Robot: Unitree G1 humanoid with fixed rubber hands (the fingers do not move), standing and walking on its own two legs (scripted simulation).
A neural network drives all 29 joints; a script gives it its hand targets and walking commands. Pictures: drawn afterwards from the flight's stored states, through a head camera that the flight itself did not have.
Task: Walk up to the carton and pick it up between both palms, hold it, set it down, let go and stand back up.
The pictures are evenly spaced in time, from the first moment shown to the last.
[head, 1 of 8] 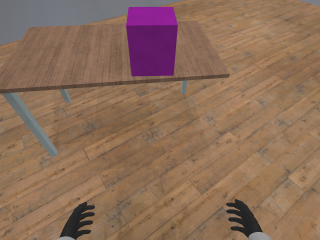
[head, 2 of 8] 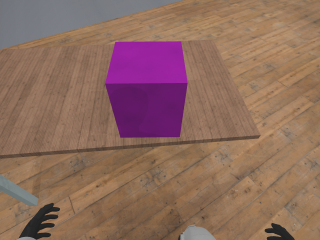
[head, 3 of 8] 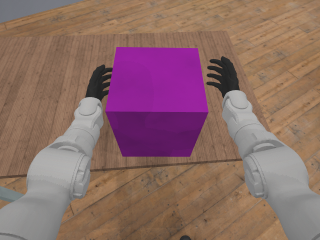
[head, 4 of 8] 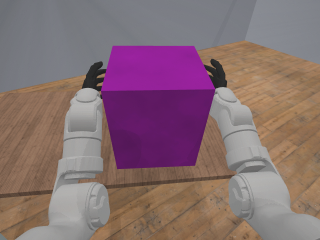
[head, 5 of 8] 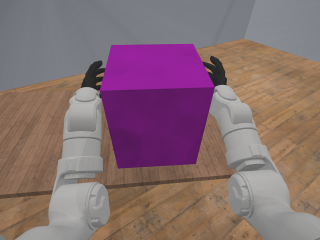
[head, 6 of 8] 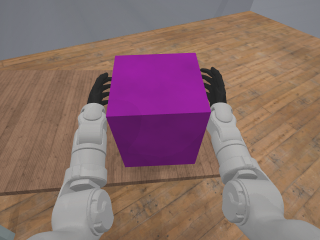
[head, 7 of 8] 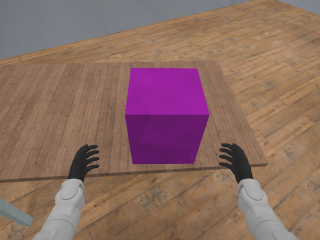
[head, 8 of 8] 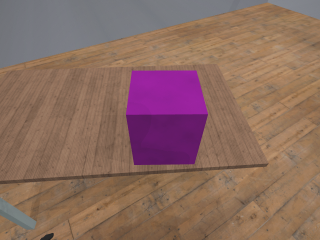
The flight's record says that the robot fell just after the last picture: no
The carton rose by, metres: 0.21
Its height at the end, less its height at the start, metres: +0.00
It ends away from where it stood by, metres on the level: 0.03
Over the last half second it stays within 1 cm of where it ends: yes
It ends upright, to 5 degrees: yes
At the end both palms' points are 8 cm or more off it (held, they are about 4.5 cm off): yes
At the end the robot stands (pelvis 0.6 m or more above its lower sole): yes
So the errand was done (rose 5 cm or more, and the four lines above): yes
